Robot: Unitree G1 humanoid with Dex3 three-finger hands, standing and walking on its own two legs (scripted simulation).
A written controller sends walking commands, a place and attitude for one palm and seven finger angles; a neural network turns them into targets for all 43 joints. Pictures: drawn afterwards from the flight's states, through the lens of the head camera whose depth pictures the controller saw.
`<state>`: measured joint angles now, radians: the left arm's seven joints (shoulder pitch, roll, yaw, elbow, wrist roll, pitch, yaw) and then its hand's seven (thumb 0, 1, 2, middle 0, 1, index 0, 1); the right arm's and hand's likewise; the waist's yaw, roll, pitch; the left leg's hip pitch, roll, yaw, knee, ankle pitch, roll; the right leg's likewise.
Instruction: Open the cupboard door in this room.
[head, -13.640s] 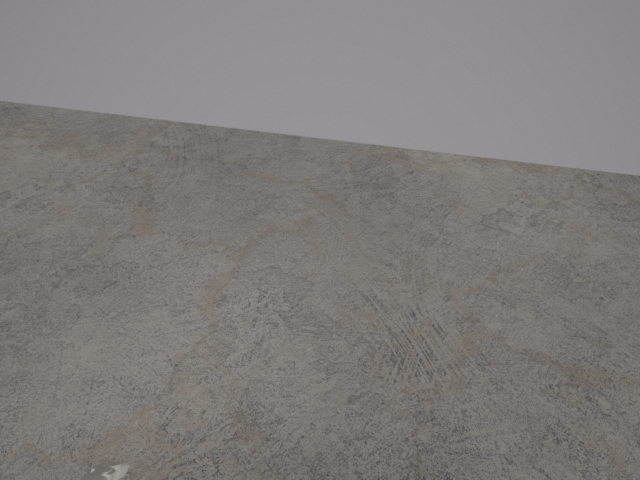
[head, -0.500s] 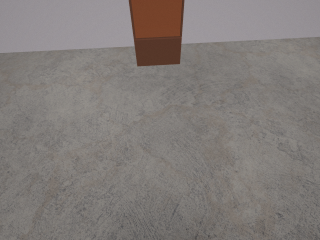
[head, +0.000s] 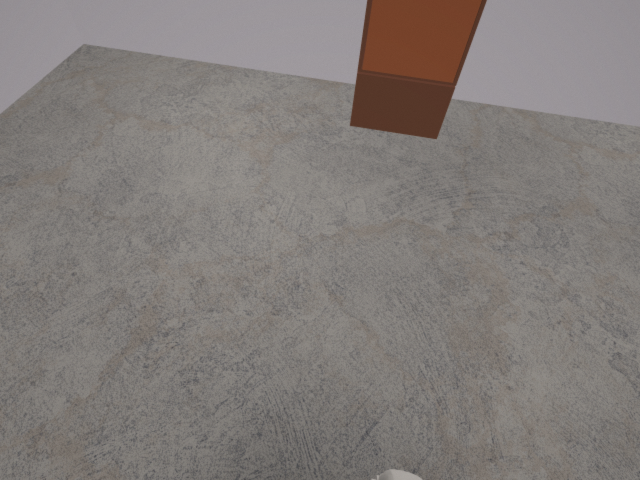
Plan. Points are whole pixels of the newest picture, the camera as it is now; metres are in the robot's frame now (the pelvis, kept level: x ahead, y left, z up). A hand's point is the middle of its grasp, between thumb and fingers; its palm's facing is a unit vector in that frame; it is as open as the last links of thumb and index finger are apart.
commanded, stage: turn or walk to find it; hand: left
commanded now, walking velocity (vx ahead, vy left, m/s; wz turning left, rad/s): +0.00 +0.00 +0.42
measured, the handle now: out of the picture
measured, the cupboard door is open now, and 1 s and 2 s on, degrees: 0 0 0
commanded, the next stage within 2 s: stand and wait in 0.68 s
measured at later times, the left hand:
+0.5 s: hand out of the picture +0.01 +0.14 -0.15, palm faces +0.24 -0.93 -0.26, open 7.3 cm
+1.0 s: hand out of the picture -0.06 +0.18 -0.17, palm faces +0.39 -0.89 -0.24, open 7.3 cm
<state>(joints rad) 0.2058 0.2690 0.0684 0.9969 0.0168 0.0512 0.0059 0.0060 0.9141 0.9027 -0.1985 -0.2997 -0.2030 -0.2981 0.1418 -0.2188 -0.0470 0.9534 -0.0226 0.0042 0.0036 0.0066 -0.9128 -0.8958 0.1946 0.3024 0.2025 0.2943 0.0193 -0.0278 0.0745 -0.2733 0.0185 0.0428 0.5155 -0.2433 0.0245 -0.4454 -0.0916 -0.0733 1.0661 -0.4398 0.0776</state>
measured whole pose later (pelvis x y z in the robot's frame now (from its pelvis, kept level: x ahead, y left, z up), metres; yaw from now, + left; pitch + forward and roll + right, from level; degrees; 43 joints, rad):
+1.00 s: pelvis -0.02 -0.02 +0.00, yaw +21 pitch -1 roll +0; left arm 0.21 0.23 0.03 1.04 0.01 0.04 0.01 0.01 0.91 0.90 -0.20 -0.30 -0.20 -0.30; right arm 0.14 -0.17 -0.02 1.01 -0.02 0.00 -0.01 0.01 -0.91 -0.90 0.20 0.30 0.21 0.29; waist 0.02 -0.01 0.06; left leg -0.16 0.00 0.04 0.44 -0.27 0.01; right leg -0.32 -0.08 -0.06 0.76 -0.42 0.07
